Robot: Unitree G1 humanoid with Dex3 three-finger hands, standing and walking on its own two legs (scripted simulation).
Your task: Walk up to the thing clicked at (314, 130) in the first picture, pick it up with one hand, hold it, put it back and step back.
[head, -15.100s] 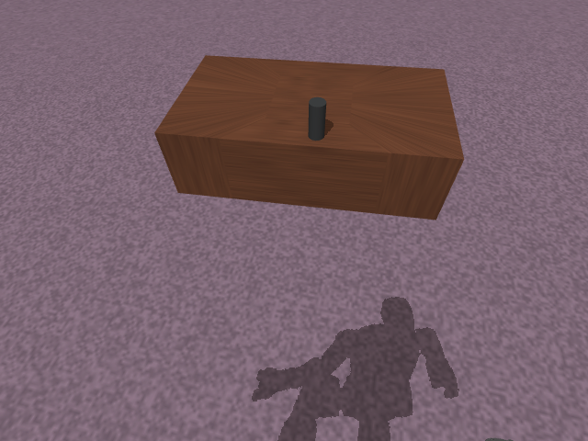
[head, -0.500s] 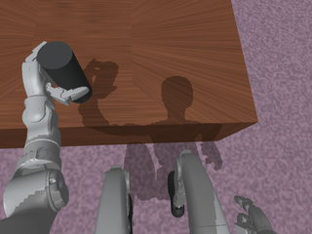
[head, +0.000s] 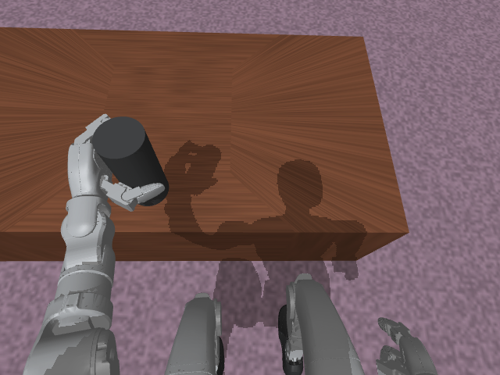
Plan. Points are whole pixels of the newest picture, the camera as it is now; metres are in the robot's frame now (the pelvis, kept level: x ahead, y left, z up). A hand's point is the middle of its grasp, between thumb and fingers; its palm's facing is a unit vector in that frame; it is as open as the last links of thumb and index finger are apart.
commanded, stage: lift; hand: left
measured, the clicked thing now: (136, 166) +0.41 +0.17 +0.03
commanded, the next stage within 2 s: hold in 0.98 s
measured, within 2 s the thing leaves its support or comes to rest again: neither
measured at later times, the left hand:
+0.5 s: hand (113, 153) +0.39 +0.17 +0.11, palm faces +0.09 -1.00 -0.01, open 10.4 cm
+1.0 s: hand (106, 144) +0.38 +0.16 +0.15, palm faces +0.07 -1.00 +0.00, open 10.4 cm
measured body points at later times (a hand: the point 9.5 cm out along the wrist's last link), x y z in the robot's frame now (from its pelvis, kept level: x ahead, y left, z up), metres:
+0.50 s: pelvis +0.02 +0.00 +0.08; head +0.11 +0.01 +0.52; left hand +0.38 +0.22 +0.11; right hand +0.15 -0.26 -0.04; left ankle +0.02 +0.11 -0.58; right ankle +0.09 -0.13 -0.58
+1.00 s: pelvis +0.04 -0.01 +0.10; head +0.10 +0.00 +0.55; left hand +0.37 +0.22 +0.15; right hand +0.16 -0.25 -0.01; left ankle +0.02 +0.11 -0.58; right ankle +0.09 -0.13 -0.58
